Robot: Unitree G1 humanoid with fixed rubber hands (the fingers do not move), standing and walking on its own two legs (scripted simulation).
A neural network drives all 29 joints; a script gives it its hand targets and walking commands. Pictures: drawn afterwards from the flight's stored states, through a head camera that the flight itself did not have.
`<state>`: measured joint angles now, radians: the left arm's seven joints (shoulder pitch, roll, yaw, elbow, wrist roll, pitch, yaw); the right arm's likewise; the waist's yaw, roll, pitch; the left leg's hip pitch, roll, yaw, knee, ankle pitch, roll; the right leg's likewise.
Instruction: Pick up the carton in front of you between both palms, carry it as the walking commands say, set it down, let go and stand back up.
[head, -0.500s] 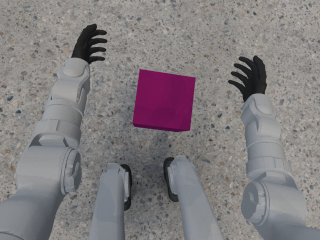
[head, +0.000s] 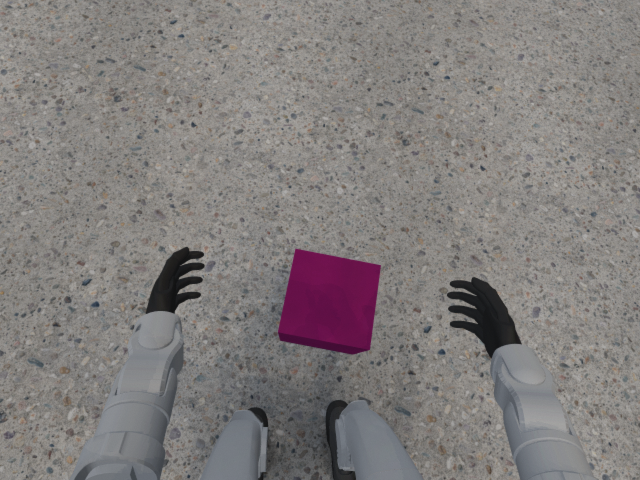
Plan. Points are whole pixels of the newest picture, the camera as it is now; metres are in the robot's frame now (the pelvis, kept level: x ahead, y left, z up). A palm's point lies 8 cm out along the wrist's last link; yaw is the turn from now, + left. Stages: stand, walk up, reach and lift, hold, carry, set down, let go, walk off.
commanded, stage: let go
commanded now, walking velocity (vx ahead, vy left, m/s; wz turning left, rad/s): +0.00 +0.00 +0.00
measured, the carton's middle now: (326, 306) +0.40 -0.08 -0.60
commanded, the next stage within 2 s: stand in 0.88 s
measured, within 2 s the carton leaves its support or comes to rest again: neither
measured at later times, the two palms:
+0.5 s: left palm (60, 417) +0.21 +0.25 -0.02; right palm (517, 402) +0.19 -0.22 -0.02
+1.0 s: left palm (44, 460) +0.17 +0.26 -0.03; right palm (554, 417) +0.17 -0.26 -0.02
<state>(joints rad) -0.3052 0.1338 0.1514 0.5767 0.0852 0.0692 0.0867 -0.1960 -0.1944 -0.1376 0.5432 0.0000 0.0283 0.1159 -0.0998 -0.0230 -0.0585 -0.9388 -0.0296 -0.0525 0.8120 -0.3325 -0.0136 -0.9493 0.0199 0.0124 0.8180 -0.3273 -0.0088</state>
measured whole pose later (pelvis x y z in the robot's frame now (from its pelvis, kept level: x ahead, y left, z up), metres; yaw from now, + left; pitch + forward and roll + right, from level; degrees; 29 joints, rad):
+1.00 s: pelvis +0.02 +0.00 +0.04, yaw -1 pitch -2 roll +0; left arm 0.22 0.27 0.04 0.59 0.05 0.06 0.01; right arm 0.20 -0.28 -0.04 0.53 -0.04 0.09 -0.01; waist 0.00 0.02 0.03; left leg -0.18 -0.01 -0.04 0.54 -0.31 0.00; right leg -0.19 0.03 0.03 0.52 -0.29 -0.01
